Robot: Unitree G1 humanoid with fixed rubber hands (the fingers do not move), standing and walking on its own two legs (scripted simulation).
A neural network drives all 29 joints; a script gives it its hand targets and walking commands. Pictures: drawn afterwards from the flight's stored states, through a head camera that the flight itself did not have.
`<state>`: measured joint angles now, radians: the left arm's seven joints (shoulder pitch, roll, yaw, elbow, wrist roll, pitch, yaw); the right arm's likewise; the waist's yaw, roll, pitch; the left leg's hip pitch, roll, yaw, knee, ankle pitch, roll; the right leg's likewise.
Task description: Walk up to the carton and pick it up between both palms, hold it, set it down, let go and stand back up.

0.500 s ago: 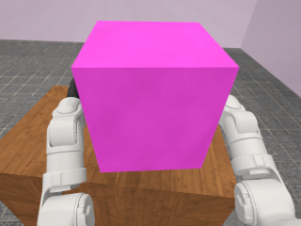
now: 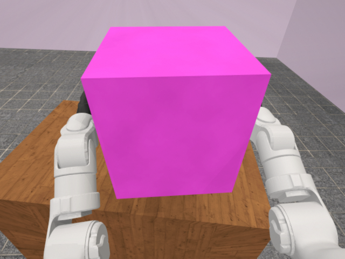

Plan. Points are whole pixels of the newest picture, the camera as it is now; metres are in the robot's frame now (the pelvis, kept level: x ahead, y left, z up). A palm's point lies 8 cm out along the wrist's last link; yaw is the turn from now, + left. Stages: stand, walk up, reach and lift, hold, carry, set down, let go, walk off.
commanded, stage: hold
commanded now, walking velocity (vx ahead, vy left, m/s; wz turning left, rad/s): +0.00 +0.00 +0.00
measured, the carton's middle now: (172, 110) +0.38 +0.00 +0.21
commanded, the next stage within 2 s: none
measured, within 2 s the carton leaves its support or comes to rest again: neither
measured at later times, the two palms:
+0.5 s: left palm (88, 113) +0.36 +0.18 +0.22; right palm (251, 110) +0.36 -0.18 +0.22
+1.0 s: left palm (89, 116) +0.35 +0.18 +0.21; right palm (252, 112) +0.36 -0.18 +0.22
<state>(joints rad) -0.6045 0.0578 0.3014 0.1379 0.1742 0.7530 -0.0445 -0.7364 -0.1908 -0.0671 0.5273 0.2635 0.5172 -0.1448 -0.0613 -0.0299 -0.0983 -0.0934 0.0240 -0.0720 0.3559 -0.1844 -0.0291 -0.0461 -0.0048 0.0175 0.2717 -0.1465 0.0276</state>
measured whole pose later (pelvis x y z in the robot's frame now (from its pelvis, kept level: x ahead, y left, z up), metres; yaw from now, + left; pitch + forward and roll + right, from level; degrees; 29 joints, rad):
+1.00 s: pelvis +0.00 +0.00 +0.00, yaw +0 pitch -4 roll -1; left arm -0.61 0.06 0.29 0.13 0.18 0.76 -0.04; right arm -0.73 -0.19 -0.07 0.52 0.26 0.52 -0.15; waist -0.07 -0.03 -0.10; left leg -0.10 0.02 -0.07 0.35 -0.18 -0.03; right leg -0.05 -0.01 0.02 0.27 -0.14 0.03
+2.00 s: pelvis +0.00 +0.00 +0.00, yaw +0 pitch -5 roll -1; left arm -0.61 0.05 0.30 0.14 0.18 0.75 -0.04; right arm -0.72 -0.19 -0.07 0.51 0.26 0.51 -0.15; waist -0.07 -0.03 -0.10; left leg -0.10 0.02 -0.07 0.36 -0.18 -0.03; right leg -0.05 -0.01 0.02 0.27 -0.15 0.03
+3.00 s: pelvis +0.00 +0.00 +0.00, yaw +1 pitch -4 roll -1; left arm -0.58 0.07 0.28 0.09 0.18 0.75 -0.05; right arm -0.70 -0.17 -0.08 0.48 0.27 0.50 -0.16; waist -0.08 -0.04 -0.09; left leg -0.11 0.02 -0.08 0.36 -0.18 -0.03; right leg -0.05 0.00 0.01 0.27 -0.14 0.03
